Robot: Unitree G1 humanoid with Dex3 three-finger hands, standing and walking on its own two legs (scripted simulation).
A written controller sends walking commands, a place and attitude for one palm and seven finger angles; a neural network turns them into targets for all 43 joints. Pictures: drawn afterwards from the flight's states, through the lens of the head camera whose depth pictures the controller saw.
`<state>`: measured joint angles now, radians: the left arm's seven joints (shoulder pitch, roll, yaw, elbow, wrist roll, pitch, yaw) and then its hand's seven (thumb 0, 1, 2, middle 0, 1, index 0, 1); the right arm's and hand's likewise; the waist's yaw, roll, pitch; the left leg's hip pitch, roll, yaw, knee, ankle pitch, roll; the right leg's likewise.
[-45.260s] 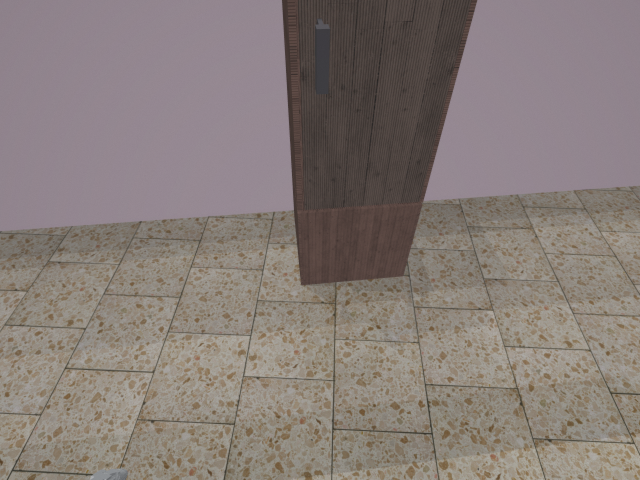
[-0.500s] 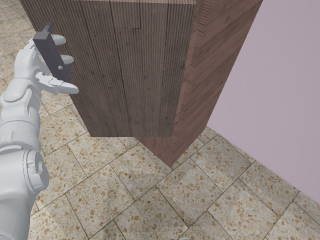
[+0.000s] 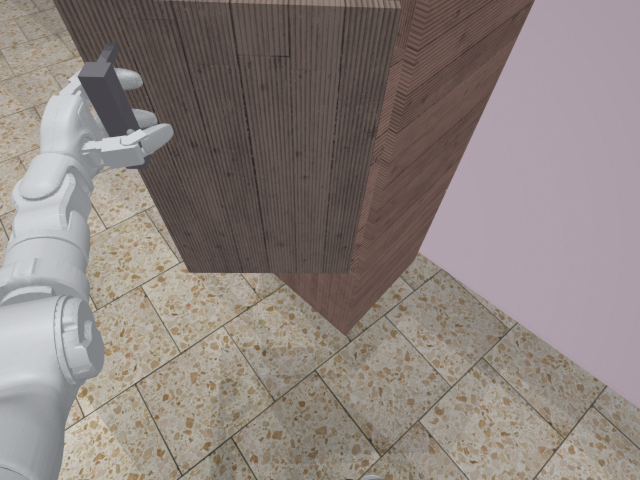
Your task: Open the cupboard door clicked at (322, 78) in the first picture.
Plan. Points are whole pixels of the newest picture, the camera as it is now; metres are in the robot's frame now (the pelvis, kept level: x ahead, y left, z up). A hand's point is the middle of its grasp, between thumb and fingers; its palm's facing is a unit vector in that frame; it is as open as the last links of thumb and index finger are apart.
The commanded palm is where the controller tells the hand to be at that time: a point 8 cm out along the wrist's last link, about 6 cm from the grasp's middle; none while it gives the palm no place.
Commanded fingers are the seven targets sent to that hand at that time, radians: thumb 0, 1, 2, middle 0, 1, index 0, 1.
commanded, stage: close the thumb around the handle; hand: left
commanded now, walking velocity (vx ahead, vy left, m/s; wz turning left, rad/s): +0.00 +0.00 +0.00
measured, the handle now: (124, 108) +0.55 +0.22 +0.15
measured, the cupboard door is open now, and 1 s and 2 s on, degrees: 43 67 94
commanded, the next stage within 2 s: pull the door open along its arc in 0.28 s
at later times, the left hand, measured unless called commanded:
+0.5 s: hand (131, 133) +0.49 +0.20 +0.15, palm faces -0.03 -1.00 +0.01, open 6.0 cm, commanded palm +0.45 +0.25 +0.15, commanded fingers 0.00 0.90 0.90 -0.40 -1.35 -0.40 -1.35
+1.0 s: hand (149, 224) +0.36 +0.16 +0.15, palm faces +0.08 -1.00 +0.05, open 6.6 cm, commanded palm +0.30 +0.23 +0.15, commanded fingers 0.00 0.90 0.90 -0.40 -1.35 -0.40 -1.35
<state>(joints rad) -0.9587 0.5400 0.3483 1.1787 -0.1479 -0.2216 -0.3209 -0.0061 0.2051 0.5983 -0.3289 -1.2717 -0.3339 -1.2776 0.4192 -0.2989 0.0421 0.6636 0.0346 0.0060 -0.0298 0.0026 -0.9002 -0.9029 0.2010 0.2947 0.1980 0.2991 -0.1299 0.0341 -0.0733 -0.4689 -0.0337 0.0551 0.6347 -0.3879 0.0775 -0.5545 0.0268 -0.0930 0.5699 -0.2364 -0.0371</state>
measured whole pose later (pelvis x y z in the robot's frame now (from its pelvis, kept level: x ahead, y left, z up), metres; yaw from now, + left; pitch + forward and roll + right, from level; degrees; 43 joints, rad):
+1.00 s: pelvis +0.01 -0.01 +0.01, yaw -2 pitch +5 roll -1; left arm -0.18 0.21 0.25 0.12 -0.25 0.09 -0.06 0.00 0.62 0.70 -0.34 -1.33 -0.33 -1.28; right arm 0.19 -0.24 0.03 0.54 0.06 0.00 -0.01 0.01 -0.90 -0.90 0.20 0.29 0.20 0.30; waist -0.02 0.06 -0.09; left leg -0.23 -0.03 0.09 0.51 -0.36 0.06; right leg -0.36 0.05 -0.04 0.51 -0.23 -0.05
